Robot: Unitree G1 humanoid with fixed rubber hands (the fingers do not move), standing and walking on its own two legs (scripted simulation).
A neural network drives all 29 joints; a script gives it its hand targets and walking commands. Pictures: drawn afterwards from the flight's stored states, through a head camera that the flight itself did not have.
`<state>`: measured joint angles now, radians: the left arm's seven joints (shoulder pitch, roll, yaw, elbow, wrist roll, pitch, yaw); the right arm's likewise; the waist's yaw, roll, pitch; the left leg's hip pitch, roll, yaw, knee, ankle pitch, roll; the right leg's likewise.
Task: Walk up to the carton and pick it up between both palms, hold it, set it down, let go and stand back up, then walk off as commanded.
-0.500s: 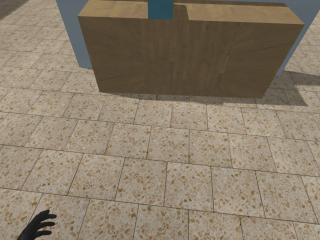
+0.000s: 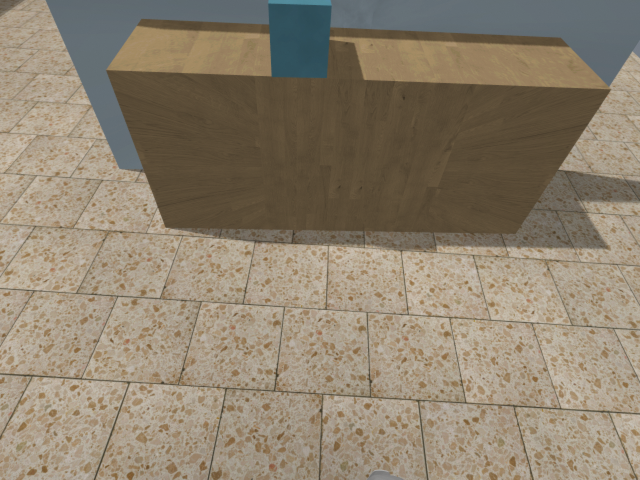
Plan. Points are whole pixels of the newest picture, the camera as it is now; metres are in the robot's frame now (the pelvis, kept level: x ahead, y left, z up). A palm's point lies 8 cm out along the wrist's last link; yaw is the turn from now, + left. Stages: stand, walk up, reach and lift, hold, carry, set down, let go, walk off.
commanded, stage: walk up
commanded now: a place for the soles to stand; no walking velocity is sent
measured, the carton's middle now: (298, 23) +1.31 +0.06 +0.00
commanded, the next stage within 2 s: none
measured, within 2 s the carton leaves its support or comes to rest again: neither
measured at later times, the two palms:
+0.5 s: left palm (80, 389) +0.27 +0.33 -0.10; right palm (554, 395) +0.27 -0.34 -0.09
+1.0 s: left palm (105, 313) +0.38 +0.32 -0.08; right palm (495, 265) +0.51 -0.33 -0.10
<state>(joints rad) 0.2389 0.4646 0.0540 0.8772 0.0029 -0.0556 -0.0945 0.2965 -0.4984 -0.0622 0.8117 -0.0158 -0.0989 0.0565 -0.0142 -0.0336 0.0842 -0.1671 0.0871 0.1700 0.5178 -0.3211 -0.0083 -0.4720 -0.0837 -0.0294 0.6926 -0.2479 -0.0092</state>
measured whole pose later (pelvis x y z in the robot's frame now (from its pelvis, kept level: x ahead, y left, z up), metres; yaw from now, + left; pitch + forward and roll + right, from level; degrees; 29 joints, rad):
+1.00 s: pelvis +0.38 -0.02 +0.00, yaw +4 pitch -1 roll -1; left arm 0.34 0.47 0.07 0.86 0.01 -0.09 -0.04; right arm 0.23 -0.45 -0.06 0.86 -0.02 -0.05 0.09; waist 0.05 0.05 0.05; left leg -0.45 0.08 0.04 0.66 -0.28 0.02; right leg -0.20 -0.05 -0.13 0.55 -0.32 -0.01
